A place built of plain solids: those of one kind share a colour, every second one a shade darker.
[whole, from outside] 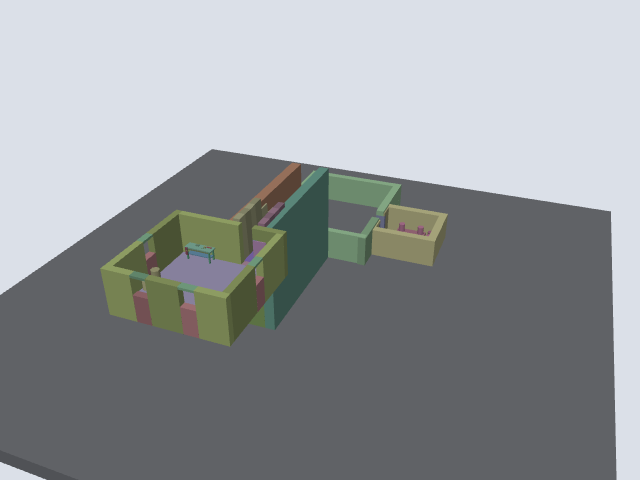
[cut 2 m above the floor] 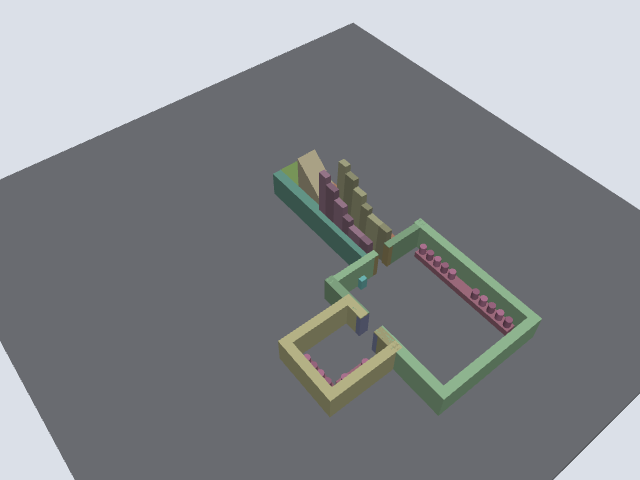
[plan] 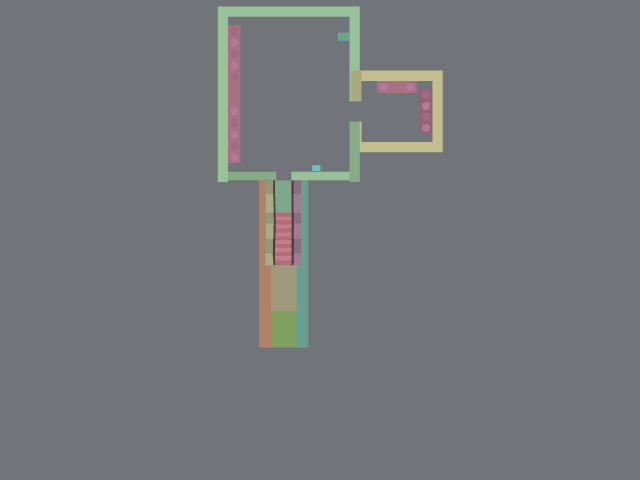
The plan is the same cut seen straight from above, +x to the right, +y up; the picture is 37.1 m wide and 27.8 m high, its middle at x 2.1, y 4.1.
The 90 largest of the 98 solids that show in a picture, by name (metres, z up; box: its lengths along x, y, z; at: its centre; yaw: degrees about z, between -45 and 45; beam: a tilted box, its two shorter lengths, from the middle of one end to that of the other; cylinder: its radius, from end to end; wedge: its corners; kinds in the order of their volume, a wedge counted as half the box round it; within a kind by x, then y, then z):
{
 "wall_chamber_1": {"box": [0.6, 10.17, 2.62], "at": [-3.52, 12.54, 1.01]},
 "wall_chamber_2": {"box": [3.28, 0.5, 2.62], "at": [-2.08, 7.8, 1.01]},
 "wall_chamber_3": {"box": [8.23, 0.6, 2.62], "at": [0.29, 17.32, 1.01]},
 "wall_chamber_4": {"box": [3.87, 0.5, 2.62], "at": [2.37, 7.8, 1.01]},
 "wall_chamber_5": {"box": [0.6, 3.52, 2.62], "at": [4.11, 9.21, 1.01]},
 "wall_chamber_6": {"box": [0.6, 5.5, 2.62], "at": [4.11, 14.87, 1.01]},
 "mass_rock_left_1": {"box": [0.7, 9.68, 7.73], "at": [-1.07, 2.71, 3.57]},
 "mass_rock_right_1": {"box": [0.7, 9.68, 7.73], "at": [1.07, 2.71, 3.57]},
 "wall_yard_1": {"box": [0.45, 3.15, 3.0], "at": [-4.77, -7.81, 6.06]},
 "wall_yard_2": {"box": [0.45, 3.15, 3.0], "at": [-4.77, -3.71, 6.06]},
 "wall_yard_3": {"box": [1.82, 0.45, 3.0], "at": [-4.09, -9.17, 6.06]},
 "wall_yard_4": {"box": [4.56, 0.45, 3.0], "at": [-2.72, -2.36, 6.06]},
 "wall_yard_5": {"box": [1.95, 0.45, 3.0], "at": [-1.26, -9.17, 6.06]},
 "wall_yard_6": {"box": [2.04, 0.45, 3.0], "at": [1.46, -2.36, 6.06]},
 "wall_yard_7": {"box": [1.82, 0.45, 3.0], "at": [1.57, -9.17, 6.06]},
 "wall_yard_8": {"box": [0.45, 3.15, 3.0], "at": [2.26, -7.81, 6.06]},
 "wall_yard_9": {"box": [0.45, 3.15, 3.0], "at": [2.26, -3.71, 6.06]},
 "wall_side_chamber_1": {"box": [0.6, 1.79, 2.47], "at": [4.21, 10.07, 0.94]},
 "wall_side_chamber_2": {"box": [0.6, 1.79, 2.47], "at": [4.21, 13.02, 0.94]},
 "wall_side_chamber_3": {"box": [5.3, 0.6, 2.47], "at": [6.56, 9.47, 0.94]},
 "wall_side_chamber_4": {"box": [5.3, 0.6, 2.47], "at": [6.56, 13.61, 0.94]},
 "wall_side_chamber_5": {"box": [0.6, 4.74, 2.47], "at": [8.91, 11.54, 0.94]},
 "fill_under_steps_1": {"wedge": [[-0.73, -0.02, -0.3], [-0.73, -0.02, 4.59], [-0.73, 5.85, -0.3], [-0.73, 5.85, -0.24], [0.73, -0.02, -0.3], [0.73, -0.02, 4.59], [0.73, 5.85, -0.3], [0.73, 5.85, -0.24]]},
 "mass_under_head_1": {"box": [1.47, 2.12, 4.86], "at": [0.0, -1.07, 2.13]},
 "floor_yard_1": {"box": [6.58, 6.36, 0.3], "at": [-1.26, -5.76, 4.71]},
 "rock_left_1": {"wedge": [[-1.07, 0.0, 3.63], [-1.07, 0.0, 7.73], [-1.07, 0.86, 3.63], [-1.07, 0.86, 7.73], [-0.65, 0.86, 7.73], [-0.63, 0.0, 7.73], [-0.51, 0.86, 3.63], [-0.48, 0.0, 3.63]]},
 "rock_left_2": {"wedge": [[-1.07, 0.86, 2.91], [-1.07, 0.86, 7.0], [-1.07, 1.7, 2.91], [-1.07, 1.7, 7.0], [-0.64, 1.7, 7.0], [-0.63, 0.86, 7.0], [-0.5, 1.7, 2.91], [-0.48, 0.86, 2.91]]},
 "rock_left_3": {"wedge": [[-1.06, -0.68, 4.36], [-1.06, -0.68, 7.73], [-1.06, 0.0, 4.36], [-1.06, 0.0, 7.73], [-0.63, 0.0, 7.73], [-0.59, -0.68, 7.73], [-0.51, 0.0, 4.36], [-0.47, -0.68, 4.36]]},
 "rock_left_4": {"wedge": [[-1.06, 2.64, 1.52], [-1.06, 2.64, 5.47], [-1.06, 3.32, 1.52], [-1.06, 3.32, 5.47], [-0.64, 3.32, 5.47], [-0.6, 2.64, 5.47], [-0.5, 3.32, 1.52], [-0.46, 2.64, 1.52]]},
 "rock_left_5": {"wedge": [[-1.06, 6.78, -0.5], [-1.06, 6.78, 2.87], [-1.06, 7.55, -0.5], [-1.06, 7.55, 2.87], [-0.61, 6.78, 2.87], [-0.61, 7.55, 2.87], [-0.49, 6.78, -0.5], [-0.49, 7.55, -0.5]]},
 "rock_left_6": {"wedge": [[-1.05, 3.32, 0.8], [-1.05, 3.32, 4.89], [-1.05, 4.17, 0.8], [-1.05, 4.17, 4.89], [-0.62, 3.32, 4.89], [-0.62, 4.17, 4.89], [-0.47, 3.32, 0.8], [-0.47, 4.17, 0.8]]},
 "rock_left_7": {"wedge": [[-1.04, -2.13, 4.36], [-1.04, -2.13, 7.73], [-1.04, -1.4, 4.36], [-1.04, -1.4, 7.73], [-0.6, -2.13, 7.73], [-0.59, -1.4, 7.73], [-0.48, -2.13, 4.36], [-0.47, -1.4, 4.36]]},
 "rock_left_8": {"wedge": [[-1.04, -1.4, 4.36], [-1.04, -1.4, 7.73], [-1.04, -0.68, 4.36], [-1.04, -0.68, 7.73], [-0.59, -1.4, 7.73], [-0.59, -0.68, 7.73], [-0.47, -1.4, 4.36], [-0.47, -0.68, 4.36]]},
 "rock_left_9": {"wedge": [[-1.04, 5.68, -0.5], [-1.04, 5.68, 2.87], [-1.04, 6.78, -0.5], [-1.04, 6.78, 2.87], [-0.61, 6.78, 2.87], [-0.58, 5.68, 2.87], [-0.49, 6.78, -0.5], [-0.45, 5.68, -0.5]]},
 "rock_left_10": {"wedge": [[-1.02, 4.17, 0.03], [-1.02, 4.17, 4.17], [-1.02, 5.06, 0.03], [-1.02, 5.06, 4.17], [-0.59, 4.17, 4.17], [-0.58, 5.06, 4.17], [-0.45, 4.17, 0.03], [-0.44, 5.06, 0.03]]},
 "rock_left_11": {"wedge": [[-1.01, 5.06, -0.5], [-1.01, 5.06, 3.4], [-1.01, 5.68, -0.5], [-1.01, 5.68, 3.4], [-0.59, 5.68, 3.4], [-0.56, 5.06, 3.4], [-0.45, 5.68, -0.5], [-0.42, 5.06, -0.5]]},
 "rock_right_1": {"wedge": [[0.41, 2.64, 1.52], [0.44, 3.32, 1.52], [0.57, 2.64, 5.47], [0.59, 3.32, 5.47], [1.0, 2.64, 1.52], [1.0, 2.64, 5.47], [1.0, 3.32, 1.52], [1.0, 3.32, 5.47]]},
 "rock_right_2": {"wedge": [[0.41, 3.32, 0.8], [0.44, 4.17, 0.8], [0.57, 3.32, 4.89], [0.6, 4.17, 4.89], [1.0, 3.32, 0.8], [1.0, 3.32, 4.89], [1.0, 4.17, 0.8], [1.0, 4.17, 4.89]]},
 "rock_right_3": {"wedge": [[0.41, 4.17, 0.03], [0.44, 5.06, 0.03], [0.57, 4.17, 4.17], [0.6, 5.06, 4.17], [1.0, 4.17, 0.03], [1.0, 4.17, 4.17], [1.0, 5.06, 0.03], [1.0, 5.06, 4.17]]},
 "rock_right_4": {"wedge": [[0.41, 5.06, -0.5], [0.44, 5.68, -0.5], [0.57, 5.06, 3.4], [0.59, 5.68, 3.4], [1.0, 5.06, -0.5], [1.0, 5.06, 3.4], [1.0, 5.68, -0.5], [1.0, 5.68, 3.4]]},
 "rock_right_5": {"wedge": [[0.43, 0.0, 3.63], [0.44, 0.86, 3.63], [0.59, 0.0, 7.73], [0.6, 0.86, 7.73], [1.02, 0.0, 3.63], [1.02, 0.0, 7.73], [1.02, 0.86, 3.63], [1.02, 0.86, 7.73]]},
 "rock_right_6": {"wedge": [[0.44, 5.68, -0.5], [0.44, 6.78, -0.5], [0.57, 5.68, 2.87], [0.57, 6.78, 2.87], [1.0, 5.68, -0.5], [1.0, 5.68, 2.87], [1.0, 6.78, -0.5], [1.0, 6.78, 2.87]]},
 "rock_right_7": {"wedge": [[0.44, 6.78, -0.5], [0.44, 7.55, -0.5], [0.57, 6.78, 2.87], [0.57, 7.55, 2.87], [1.0, 6.78, -0.5], [1.0, 6.78, 2.87], [1.0, 7.55, -0.5], [1.0, 7.55, 2.87]]},
 "rock_right_8": {"wedge": [[0.46, -0.68, 4.36], [0.48, -1.4, 4.36], [0.59, -0.68, 7.73], [0.61, -1.4, 7.73], [1.04, -1.4, 4.36], [1.04, -1.4, 7.73], [1.04, -0.68, 4.36], [1.04, -0.68, 7.73]]},
 "rock_right_9": {"wedge": [[0.46, -0.68, 4.36], [0.46, 0.0, 4.36], [0.59, -0.68, 7.73], [0.59, 0.0, 7.73], [1.03, -0.68, 4.36], [1.03, -0.68, 7.73], [1.03, 0.0, 4.36], [1.03, 0.0, 7.73]]},
 "rock_right_10": {"wedge": [[0.48, -1.4, 4.36], [0.49, -2.13, 4.36], [0.61, -1.4, 7.73], [0.62, -2.13, 7.73], [1.06, -2.13, 4.36], [1.06, -2.13, 7.73], [1.06, -1.4, 4.36], [1.06, -1.4, 7.73]]},
 "bench_1": {"box": [0.72, 7.97, 0.53], "at": [-2.86, 12.54, 0.22]},
 "bench_2": {"box": [2.3, 0.72, 0.53], "at": [6.56, 12.95, 0.21]},
 "bench_3": {"box": [0.72, 2.54, 0.48], "at": [8.25, 11.54, 0.19]},
 "wall_yard_under_light_1": {"box": [0.45, 0.95, 1.75], "at": [-4.77, -5.76, 5.43]},
 "wall_yard_under_light_2": {"box": [0.95, 0.45, 1.75], "at": [-2.71, -9.17, 5.43]},
 "wall_yard_under_light_3": {"box": [0.95, 0.45, 1.75], "at": [0.19, -9.17, 5.43]},
 "wall_yard_under_light_4": {"box": [0.45, 0.95, 1.75], "at": [2.26, -5.76, 5.43]},
 "cask_1": {"cylinder": 0.23, "from": [-2.86, 8.88, 0.48], "to": [-2.86, 8.88, 1.1]},
 "cask_2": {"cylinder": 0.23, "from": [-2.86, 9.55, 0.48], "to": [-2.86, 9.55, 1.1]},
 "cask_3": {"cylinder": 0.23, "from": [-2.86, 10.21, 0.48], "to": [-2.86, 10.21, 1.1]},
 "cask_4": {"cylinder": 0.23, "from": [-2.86, 10.88, 0.48], "to": [-2.86, 10.88, 1.1]},
 "cask_5": {"cylinder": 0.23, "from": [-2.86, 11.54, 0.48], "to": [-2.86, 11.54, 1.1]},
 "cask_6": {"cylinder": 0.23, "from": [-2.86, 13.53, 0.48], "to": [-2.86, 13.53, 1.1]},
 "cask_7": {"cylinder": 0.23, "from": [-2.86, 14.2, 0.48], "to": [-2.86, 14.2, 1.1]},
 "cask_8": {"cylinder": 0.23, "from": [-2.86, 14.86, 0.48], "to": [-2.86, 14.86, 1.1]},
 "cask_9": {"cylinder": 0.23, "from": [-2.86, 15.53, 0.48], "to": [-2.86, 15.53, 1.1]},
 "cask_10": {"cylinder": 0.23, "from": [-2.86, 16.19, 0.48], "to": [-2.86, 16.19, 1.1]},
 "cask_11": {"cylinder": 0.23, "from": [5.79, 12.95, 0.48], "to": [5.79, 12.95, 1.1]},
 "cask_12": {"cylinder": 0.23, "from": [7.32, 12.95, 0.48], "to": [7.32, 12.95, 1.1]},
 "cask_13": {"cylinder": 0.23, "from": [8.25, 10.59, 0.43], "to": [8.25, 10.59, 1.05]},
 "cask_14": {"cylinder": 0.23, "from": [8.25, 11.23, 0.43], "to": [8.25, 11.23, 1.05]},
 "cask_15": {"cylinder": 0.23, "from": [8.25, 11.86, 0.43], "to": [8.25, 11.86, 1.05]},
 "cask_16": {"cylinder": 0.23, "from": [8.25, 12.5, 0.43], "to": [8.25, 12.5, 1.05]},
 "floor_lower_1": {"box": [1.83, 2.24, 0.4], "at": [0.0, 6.43, -0.2]},
 "floor_upper_1": {"box": [1.83, 1.85, 0.4], "at": [0.0, -1.21, 4.66]},
 "tread_1": {"wedge": [[-0.73, 2.66, 1.94], [-0.73, 2.66, 2.43], [-0.73, 2.93, 1.94], [-0.73, 2.93, 2.42], [0.73, 2.63, 1.94], [0.73, 2.63, 2.42], [0.73, 2.92, 1.94], [0.73, 2.92, 2.41]]},
 "tread_2": {"wedge": [[-0.73, 2.89, 1.75], [-0.73, 2.89, 2.24], [-0.73, 3.17, 1.75], [-0.73, 3.17, 2.24], [0.73, 2.88, 1.75], [0.73, 2.88, 2.22], [0.73, 3.18, 1.75], [0.73, 3.18, 2.22]]},
 "tread_3": {"wedge": [[-0.73, 3.12, 1.56], [-0.73, 3.12, 2.05], [-0.73, 3.4, 1.56], [-0.73, 3.4, 2.04], [0.73, 3.13, 1.56], [0.73, 3.13, 2.05], [0.73, 3.42, 1.56], [0.73, 3.42, 2.05]]},
 "tread_4": {"wedge": [[-0.73, 3.36, 1.36], [-0.73, 3.36, 1.85], [-0.73, 3.65, 1.36], [-0.73, 3.65, 1.85], [0.73, 3.37, 1.36], [0.73, 3.37, 1.86], [0.73, 3.65, 1.36], [0.73, 3.65, 1.85]]},
 "tread_5": {"wedge": [[-0.73, 3.61, 1.17], [-0.73, 3.61, 1.67], [-0.73, 3.87, 1.17], [-0.73, 3.87, 1.66], [0.73, 3.61, 1.17], [0.73, 3.61, 1.65], [0.73, 3.88, 1.17], [0.73, 3.88, 1.64]]},
 "tread_6": {"wedge": [[-0.73, 3.82, 0.99], [-0.73, 3.82, 1.47], [-0.73, 4.08, 0.99], [-0.73, 4.08, 1.46], [0.73, 3.83, 0.99], [0.73, 3.83, 1.46], [0.73, 4.09, 0.99], [0.73, 4.09, 1.46]]},
 "tread_7": {"wedge": [[-0.73, 4.04, 0.8], [-0.73, 4.04, 1.29], [-0.73, 4.3, 0.8], [-0.73, 4.3, 1.29], [0.73, 4.05, 0.8], [0.73, 4.05, 1.28], [0.73, 4.31, 0.8], [0.73, 4.31, 1.27]]},
 "tread_8": {"wedge": [[-0.73, 4.26, 0.61], [-0.73, 4.26, 1.1], [-0.73, 4.52, 0.61], [-0.73, 4.52, 1.1], [0.73, 4.27, 0.61], [0.73, 4.27, 1.09], [0.73, 4.53, 0.61], [0.73, 4.53, 1.08]]},
 "tread_9": {"wedge": [[-0.73, 4.48, 0.44], [-0.73, 4.48, 0.91], [-0.73, 4.77, 0.44], [-0.73, 4.77, 0.91], [0.73, 4.49, 0.44], [0.73, 4.49, 0.92], [0.73, 4.78, 0.44], [0.73, 4.78, 0.91]]},
 "tread_10": {"wedge": [[-0.73, 4.73, 0.26], [-0.73, 4.73, 0.74], [-0.73, 4.99, 0.26], [-0.73, 4.99, 0.73], [0.73, 4.74, 0.26], [0.73, 4.74, 0.73], [0.73, 5.0, 0.26], [0.73, 5.0, 0.72]]},
 "tread_11": {"wedge": [[-0.73, 4.95, 0.08], [-0.73, 4.95, 0.56], [-0.73, 5.24, 0.08], [-0.73, 5.24, 0.55], [0.73, 4.96, 0.08], [0.73, 4.96, 0.56], [0.73, 5.25, 0.08], [0.73, 5.25, 0.55]]},
 "tread_12": {"wedge": [[-0.73, 5.2, -0.1], [-0.73, 5.2, 0.38], [-0.73, 5.45, -0.1], [-0.73, 5.45, 0.38], [0.73, 5.21, -0.1], [0.73, 5.21, 0.38], [0.73, 5.45, -0.1], [0.73, 5.45, 0.37]]},
 "tread_13": {"wedge": [[-0.73, 5.41, -0.3], [-0.73, 5.41, 0.2], [-0.73, 5.67, -0.3], [-0.73, 5.67, 0.19], [0.73, 5.41, -0.3], [0.73, 5.41, 0.19], [0.73, 5.69, -0.3], [0.73, 5.69, 0.18]]},
 "jamb_side_mouth_1": {"box": [0.7, 0.35, 1.95], "at": [4.16, 10.79, 0.93]},
 "jamb_side_mouth_2": {"box": [0.7, 0.35, 1.95], "at": [4.16, 12.29, 0.93]},
 "jamb_chamber_mouth_1": {"box": [0.35, 0.5, 1.99], "at": [-0.61, 7.8, 0.95]},
 "jamb_chamber_mouth_2": {"box": [0.35, 0.5, 1.99], "at": [0.61, 7.8, 0.95]},
 "cask_yard_1": {"cylinder": 0.27, "from": [-4.24, -5.96, 4.86], "to": [-4.24, -5.96, 5.62]},
 "door_leaf_cellar_door_1": {"box": [0.86, 0.06, 1.92], "at": [0.91, -2.62, 5.82]}
}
